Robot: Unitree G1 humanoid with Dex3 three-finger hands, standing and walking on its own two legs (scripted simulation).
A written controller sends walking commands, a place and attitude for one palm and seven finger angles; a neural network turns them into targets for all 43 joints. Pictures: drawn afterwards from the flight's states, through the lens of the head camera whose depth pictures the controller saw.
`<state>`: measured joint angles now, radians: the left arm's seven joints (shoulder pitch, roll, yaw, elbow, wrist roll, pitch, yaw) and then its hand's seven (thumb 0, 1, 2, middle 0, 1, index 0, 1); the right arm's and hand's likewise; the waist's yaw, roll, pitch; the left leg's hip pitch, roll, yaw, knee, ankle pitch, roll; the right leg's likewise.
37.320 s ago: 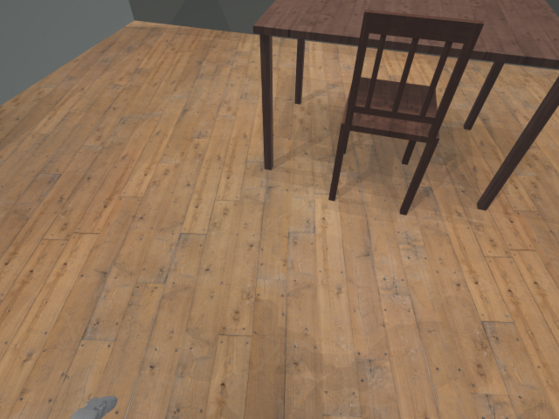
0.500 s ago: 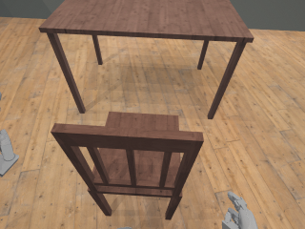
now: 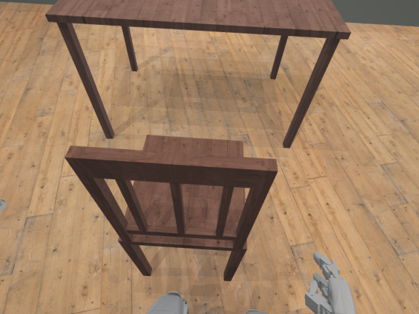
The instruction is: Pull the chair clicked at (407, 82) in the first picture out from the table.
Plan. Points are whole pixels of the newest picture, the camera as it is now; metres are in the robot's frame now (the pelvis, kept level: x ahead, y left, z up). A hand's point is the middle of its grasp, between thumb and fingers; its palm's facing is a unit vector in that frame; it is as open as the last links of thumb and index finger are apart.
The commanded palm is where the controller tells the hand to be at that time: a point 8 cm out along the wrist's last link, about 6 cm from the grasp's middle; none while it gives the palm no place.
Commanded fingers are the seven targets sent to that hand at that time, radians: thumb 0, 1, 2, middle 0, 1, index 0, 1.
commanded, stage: step back with the hand held close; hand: left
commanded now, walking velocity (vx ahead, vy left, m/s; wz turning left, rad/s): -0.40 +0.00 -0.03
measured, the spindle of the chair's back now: (178, 208) +0.34 +0.10 -0.08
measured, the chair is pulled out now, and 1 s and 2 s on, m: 0.64 0.64 0.64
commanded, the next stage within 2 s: stop stepping back and stand still in 0.28 s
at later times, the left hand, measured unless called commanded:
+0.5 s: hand out of the picture +0.14 +0.27 +0.22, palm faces +0.39 -0.75 -0.54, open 7.4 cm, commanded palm +0.08 +0.31 +0.20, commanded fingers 0.00 0.90 0.90 -0.20 -0.30 -0.20 -0.30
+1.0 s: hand out of the picture +0.10 +0.30 +0.20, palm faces +0.41 -0.78 -0.48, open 7.4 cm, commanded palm +0.05 +0.33 +0.20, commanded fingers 0.00 0.90 0.90 -0.20 -0.30 -0.20 -0.30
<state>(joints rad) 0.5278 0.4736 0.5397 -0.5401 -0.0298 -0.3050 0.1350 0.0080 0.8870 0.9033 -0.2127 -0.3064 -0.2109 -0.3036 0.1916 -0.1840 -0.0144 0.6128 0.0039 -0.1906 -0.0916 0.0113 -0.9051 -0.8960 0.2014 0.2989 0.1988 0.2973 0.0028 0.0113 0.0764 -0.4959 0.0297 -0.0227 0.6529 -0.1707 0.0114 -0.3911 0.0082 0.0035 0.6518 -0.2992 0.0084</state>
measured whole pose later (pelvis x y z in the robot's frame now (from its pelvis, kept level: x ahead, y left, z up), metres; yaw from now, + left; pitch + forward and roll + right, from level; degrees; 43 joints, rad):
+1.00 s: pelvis -0.10 +0.03 +0.01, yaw -2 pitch -2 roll -3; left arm 0.56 0.46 0.46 -0.50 -0.04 -0.23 0.12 0.01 0.89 0.90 -0.21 -0.31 -0.21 -0.30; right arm 0.28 -0.20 -0.01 0.68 0.02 -0.16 -0.07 0.01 -0.91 -0.90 0.20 0.30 0.20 0.30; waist 0.00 0.01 0.00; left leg -0.34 0.04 -0.04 0.59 -0.23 0.00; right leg -0.22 -0.01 -0.03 0.49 -0.27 0.02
